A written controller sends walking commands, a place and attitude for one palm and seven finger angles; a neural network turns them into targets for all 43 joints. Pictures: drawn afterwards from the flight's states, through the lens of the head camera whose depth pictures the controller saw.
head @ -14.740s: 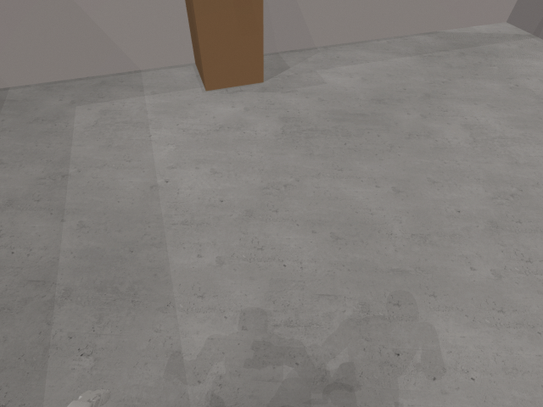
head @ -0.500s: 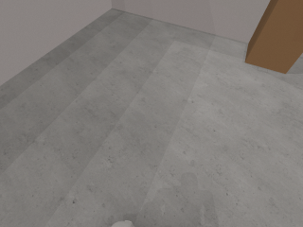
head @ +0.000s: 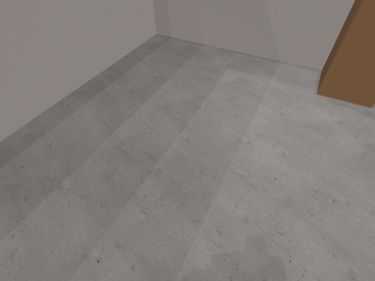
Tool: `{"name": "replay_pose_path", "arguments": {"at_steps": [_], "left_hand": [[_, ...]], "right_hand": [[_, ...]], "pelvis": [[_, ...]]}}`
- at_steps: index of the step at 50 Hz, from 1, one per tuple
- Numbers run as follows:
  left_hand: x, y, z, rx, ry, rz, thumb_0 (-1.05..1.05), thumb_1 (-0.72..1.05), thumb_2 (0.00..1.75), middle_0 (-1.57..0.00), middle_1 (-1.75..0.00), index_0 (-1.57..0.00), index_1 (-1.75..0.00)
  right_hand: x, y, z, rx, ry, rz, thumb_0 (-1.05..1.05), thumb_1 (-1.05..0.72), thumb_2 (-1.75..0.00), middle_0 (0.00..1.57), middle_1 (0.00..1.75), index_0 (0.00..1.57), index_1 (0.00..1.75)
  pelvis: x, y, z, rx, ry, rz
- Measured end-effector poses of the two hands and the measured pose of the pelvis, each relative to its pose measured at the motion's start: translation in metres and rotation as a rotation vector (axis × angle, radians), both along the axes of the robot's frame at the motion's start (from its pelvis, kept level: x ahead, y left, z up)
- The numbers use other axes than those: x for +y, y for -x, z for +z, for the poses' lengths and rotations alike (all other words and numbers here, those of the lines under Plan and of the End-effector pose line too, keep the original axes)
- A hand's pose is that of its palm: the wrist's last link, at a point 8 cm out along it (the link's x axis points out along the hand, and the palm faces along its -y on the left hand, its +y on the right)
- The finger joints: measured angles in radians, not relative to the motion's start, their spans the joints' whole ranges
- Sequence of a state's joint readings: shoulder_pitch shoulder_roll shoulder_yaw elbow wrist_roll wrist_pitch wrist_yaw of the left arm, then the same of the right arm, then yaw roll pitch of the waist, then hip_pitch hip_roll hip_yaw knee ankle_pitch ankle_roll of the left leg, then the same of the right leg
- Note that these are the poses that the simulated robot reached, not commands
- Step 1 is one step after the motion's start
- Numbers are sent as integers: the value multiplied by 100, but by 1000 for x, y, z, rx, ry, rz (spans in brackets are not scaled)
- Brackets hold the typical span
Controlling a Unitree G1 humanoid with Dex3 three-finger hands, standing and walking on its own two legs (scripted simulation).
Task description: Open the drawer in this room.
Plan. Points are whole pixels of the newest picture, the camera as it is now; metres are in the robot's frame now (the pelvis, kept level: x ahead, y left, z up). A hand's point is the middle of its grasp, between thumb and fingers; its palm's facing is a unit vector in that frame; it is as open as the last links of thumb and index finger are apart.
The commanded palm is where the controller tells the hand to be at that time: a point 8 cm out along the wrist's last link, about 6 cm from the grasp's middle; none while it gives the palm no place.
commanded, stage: stand and wait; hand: left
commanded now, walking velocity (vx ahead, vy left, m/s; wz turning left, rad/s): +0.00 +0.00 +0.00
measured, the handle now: out of the picture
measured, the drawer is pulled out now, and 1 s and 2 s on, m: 0.00 0.00 0.00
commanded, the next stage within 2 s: turn or walk to find it in 0.08 s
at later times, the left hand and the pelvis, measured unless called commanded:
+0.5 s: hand out of the picture +0.06 +0.22 -0.18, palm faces -0.12 -0.96 -0.24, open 7.4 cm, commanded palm none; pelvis -0.01 +0.01 -0.01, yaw -10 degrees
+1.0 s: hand out of the picture +0.08 +0.20 -0.19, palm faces -0.21 -0.97 -0.16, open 7.4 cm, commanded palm none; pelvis -0.01 +0.03 +0.00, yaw -14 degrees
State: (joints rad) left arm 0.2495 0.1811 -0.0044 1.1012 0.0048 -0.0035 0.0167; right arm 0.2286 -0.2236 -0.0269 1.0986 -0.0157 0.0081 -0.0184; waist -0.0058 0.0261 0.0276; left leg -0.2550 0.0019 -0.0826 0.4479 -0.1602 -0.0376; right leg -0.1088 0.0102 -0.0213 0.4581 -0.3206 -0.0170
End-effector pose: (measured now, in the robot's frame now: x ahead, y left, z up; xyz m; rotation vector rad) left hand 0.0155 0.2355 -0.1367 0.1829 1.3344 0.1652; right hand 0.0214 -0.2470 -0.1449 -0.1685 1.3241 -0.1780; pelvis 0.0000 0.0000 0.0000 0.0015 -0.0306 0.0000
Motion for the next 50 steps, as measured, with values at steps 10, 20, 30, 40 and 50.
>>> {"name": "replay_pose_path", "arguments": {"at_steps": [10, 20, 30, 40, 50], "left_hand": [[-8, 9, -8, 67, 37, 10, 1, 90, 90, -20, -30, -21, -30], [16, -17, -16, 82, 28, -62, 1, 90, 90, -20, -30, -21, -30], [22, -76, 0, -77, -58, -197, 1, 90, 90, -19, -30, -20, -30], [0, -72, 2, -57, -14, -244, 1, 90, 90, -20, -30, -20, -30], [17, -67, -23, -6, 69, -230, 1, 90, 90, -20, -30, -21, -30]], "right_hand": [[-9, 0, 10, 31, 48, -6, 1, -91, -90, 20, 30, 20, 30], [8, 1, 6, -15, 55, -94, 1, -91, -90, 20, 30, 20, 30], [3, 27, -12, -51, 7, -170, 1, -91, -90, 20, 30, 20, 30], [-7, 33, 3, -55, 36, -220, 1, -91, -90, 20, 30, 20, 30], [32, 40, 20, -30, 70, -197, 1, -91, -90, 20, 30, 20, 30]], "pelvis": [[-1, -4, 2, -1, 8, -23], [14, -1, -6, 13, 12, -110], [4, 16, -14, 26, -9, -198], [8, 16, -4, 23, -6, -236], [34, 6, -3, 23, 12, -240]]}}
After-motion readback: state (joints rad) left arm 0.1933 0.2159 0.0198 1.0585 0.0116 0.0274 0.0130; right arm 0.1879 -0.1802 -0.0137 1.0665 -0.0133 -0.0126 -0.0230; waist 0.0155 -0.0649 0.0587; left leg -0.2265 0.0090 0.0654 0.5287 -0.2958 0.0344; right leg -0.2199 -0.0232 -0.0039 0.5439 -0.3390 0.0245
